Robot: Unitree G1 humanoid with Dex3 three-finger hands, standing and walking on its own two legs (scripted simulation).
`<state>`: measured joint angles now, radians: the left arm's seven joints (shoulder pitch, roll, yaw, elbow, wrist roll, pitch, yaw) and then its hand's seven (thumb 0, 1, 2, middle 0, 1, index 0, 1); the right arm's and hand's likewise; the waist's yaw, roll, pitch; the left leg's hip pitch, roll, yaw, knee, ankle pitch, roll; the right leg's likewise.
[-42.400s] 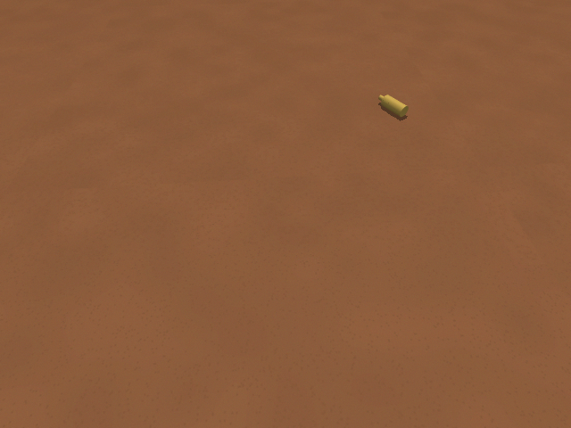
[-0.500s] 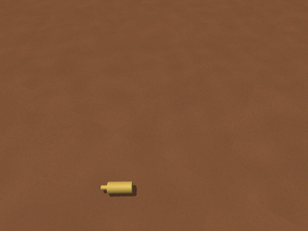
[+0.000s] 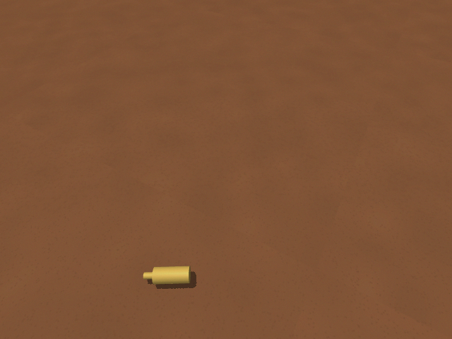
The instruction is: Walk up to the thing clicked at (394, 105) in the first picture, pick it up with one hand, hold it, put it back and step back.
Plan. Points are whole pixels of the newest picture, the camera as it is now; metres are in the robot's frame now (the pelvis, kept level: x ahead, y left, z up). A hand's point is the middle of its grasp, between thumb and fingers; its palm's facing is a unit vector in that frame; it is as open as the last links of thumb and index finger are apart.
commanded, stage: stand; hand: left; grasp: from above
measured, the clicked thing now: (166, 275) +0.50 +0.29 -0.75
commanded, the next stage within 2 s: step back in 1.26 s
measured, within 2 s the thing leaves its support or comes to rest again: neither
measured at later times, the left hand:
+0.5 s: hand out of the picture +0.07 +0.24 -0.16, palm faces +0.02 -0.94 -0.33, open 7.4 cm
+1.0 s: hand out of the picture +0.07 +0.24 -0.16, palm faces +0.00 -0.94 -0.33, open 7.4 cm
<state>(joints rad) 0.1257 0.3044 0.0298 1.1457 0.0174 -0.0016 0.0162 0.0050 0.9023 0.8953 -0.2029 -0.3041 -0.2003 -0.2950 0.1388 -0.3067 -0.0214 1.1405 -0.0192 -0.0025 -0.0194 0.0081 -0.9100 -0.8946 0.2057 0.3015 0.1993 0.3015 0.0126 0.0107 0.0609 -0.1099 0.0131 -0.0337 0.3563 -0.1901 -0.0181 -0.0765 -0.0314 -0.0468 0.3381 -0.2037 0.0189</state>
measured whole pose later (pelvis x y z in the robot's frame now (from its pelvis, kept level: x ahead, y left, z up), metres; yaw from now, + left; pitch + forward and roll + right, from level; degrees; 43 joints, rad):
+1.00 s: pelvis +0.00 -0.01 +0.00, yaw +0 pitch -3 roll +0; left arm 0.12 0.33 0.02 1.15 0.01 -0.01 0.00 0.01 0.90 0.90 -0.20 -0.30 -0.20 -0.29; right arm 0.12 -0.33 -0.01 1.15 -0.01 -0.01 -0.01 0.01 -0.91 -0.89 0.21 0.30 0.20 0.30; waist 0.00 0.01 0.05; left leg -0.10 0.02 -0.03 0.32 -0.17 -0.03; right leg -0.08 -0.02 -0.04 0.32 -0.19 0.01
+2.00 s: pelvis -0.08 +0.05 -0.03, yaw -4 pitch -3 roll -1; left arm 0.12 0.35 0.07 0.89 0.02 0.04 0.01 0.01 0.90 0.90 -0.20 -0.30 -0.20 -0.29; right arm 0.10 -0.36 -0.05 0.88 0.00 0.04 -0.02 0.01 -0.91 -0.89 0.21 0.30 0.20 0.30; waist -0.02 0.04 0.21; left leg -0.31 0.00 0.05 0.70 -0.33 0.06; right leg -0.24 0.06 0.04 0.64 -0.34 -0.02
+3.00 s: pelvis -0.35 +0.05 -0.02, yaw -4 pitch -1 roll +2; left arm 0.17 0.36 0.08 0.79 0.05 0.06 0.00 0.01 0.90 0.90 -0.21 -0.30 -0.20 -0.30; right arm 0.21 -0.40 -0.05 0.86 0.00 0.04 -0.03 0.01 -0.91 -0.89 0.21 0.30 0.20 0.30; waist 0.01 0.02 0.13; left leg -0.41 -0.10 -0.11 1.07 -0.49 -0.01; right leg -0.33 -0.01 0.02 0.60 -0.25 -0.02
